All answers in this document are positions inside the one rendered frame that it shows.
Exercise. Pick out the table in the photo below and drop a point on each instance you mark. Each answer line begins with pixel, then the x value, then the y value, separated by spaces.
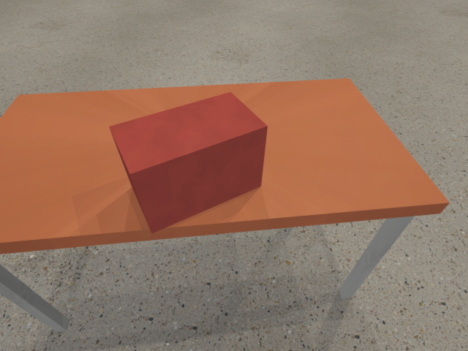
pixel 329 158

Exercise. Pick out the carton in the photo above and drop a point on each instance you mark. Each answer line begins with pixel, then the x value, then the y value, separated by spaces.
pixel 185 160

